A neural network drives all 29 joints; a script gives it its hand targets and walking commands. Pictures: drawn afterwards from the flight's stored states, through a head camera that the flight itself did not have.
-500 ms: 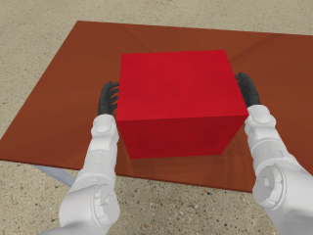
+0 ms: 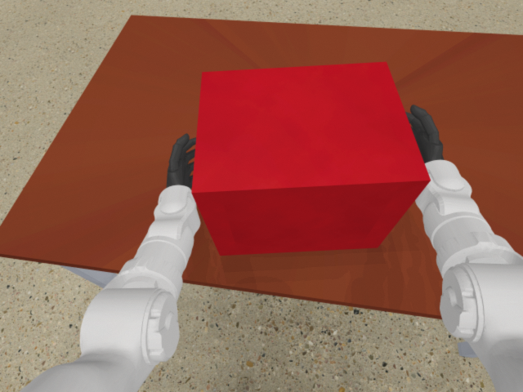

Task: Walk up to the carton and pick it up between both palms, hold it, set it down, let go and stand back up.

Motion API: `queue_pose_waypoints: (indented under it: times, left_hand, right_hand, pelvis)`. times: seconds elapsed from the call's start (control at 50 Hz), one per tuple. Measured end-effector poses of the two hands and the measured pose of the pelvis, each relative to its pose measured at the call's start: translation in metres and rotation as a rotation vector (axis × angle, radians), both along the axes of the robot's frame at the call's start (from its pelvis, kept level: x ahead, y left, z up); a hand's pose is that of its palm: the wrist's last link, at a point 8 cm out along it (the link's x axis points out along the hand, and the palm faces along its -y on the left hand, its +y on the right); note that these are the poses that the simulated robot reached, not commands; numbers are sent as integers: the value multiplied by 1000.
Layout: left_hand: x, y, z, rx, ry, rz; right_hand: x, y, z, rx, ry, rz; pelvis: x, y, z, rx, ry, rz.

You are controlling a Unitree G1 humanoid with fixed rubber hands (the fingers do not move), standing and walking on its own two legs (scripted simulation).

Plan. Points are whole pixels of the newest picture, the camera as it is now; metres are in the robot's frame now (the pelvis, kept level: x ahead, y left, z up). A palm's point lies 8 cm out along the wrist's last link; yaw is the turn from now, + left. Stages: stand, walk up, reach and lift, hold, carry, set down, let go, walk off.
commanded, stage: set down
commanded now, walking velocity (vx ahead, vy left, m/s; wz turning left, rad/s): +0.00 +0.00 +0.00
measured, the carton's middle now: (296, 166) +0.48 +0.02 +0.02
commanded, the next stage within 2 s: none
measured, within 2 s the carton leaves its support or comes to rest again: neither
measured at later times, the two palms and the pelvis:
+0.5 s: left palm (155, 195) +0.40 +0.24 +0.03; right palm (460, 169) +0.47 -0.21 +0.06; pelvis -0.03 +0.00 -0.01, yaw +0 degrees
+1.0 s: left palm (145, 232) +0.33 +0.23 +0.03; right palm (494, 214) +0.40 -0.25 +0.06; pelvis -0.06 -0.01 -0.01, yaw +0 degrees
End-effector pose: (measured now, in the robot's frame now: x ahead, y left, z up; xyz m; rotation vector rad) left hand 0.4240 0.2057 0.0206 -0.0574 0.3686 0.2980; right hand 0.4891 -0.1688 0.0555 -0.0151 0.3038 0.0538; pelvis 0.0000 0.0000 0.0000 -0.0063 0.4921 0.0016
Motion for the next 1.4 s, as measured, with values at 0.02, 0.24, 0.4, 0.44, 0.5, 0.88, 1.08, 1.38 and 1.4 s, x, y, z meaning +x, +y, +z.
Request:
queue_pose_waypoints:
  times: [0.02,0.24,0.4,0.44,0.5,0.88,1.08,1.38,1.4]
  left_hand:
    - [0,1,0,3,1,4]
    - [-7,28,8,31,-27,58]
    - [-20,35,9,28,-44,52]
    - [-23,33,9,30,-42,37]
    - [-29,32,7,30,-39,30]
    - [-75,27,9,46,-37,31]
    - [-101,30,6,52,-52,33]
    - [-148,38,12,82,-83,20]
    - [-152,39,11,81,-77,24]
  right_hand:
    - [2,0,0,-2,2,4]
    - [5,-10,6,-18,-20,2]
    - [-8,-34,12,-29,-39,-48]
    - [-13,-39,11,-27,-31,-59]
    - [-20,-44,9,-25,-20,-67]
    - [-75,-78,2,-17,-20,-81]
    - [-95,-78,-1,-14,-35,-35]
    - [-153,-87,-29,-45,26,13]
    - [-157,-87,-30,-49,26,20]
  pelvis:
    - [0,0,0,0,7,0]
    - [-4,-7,-3,5,23,-2]
    - [-16,-5,-5,5,15,-2]
    - [-19,-5,-5,4,12,-3]
    - [-25,-5,-6,4,7,-3]
    - [-54,-11,-8,11,-42,-7]
    - [-61,-13,-8,14,-77,-7]
    - [-59,-12,-2,12,-205,-6]
    - [-59,-12,-2,12,-213,-5]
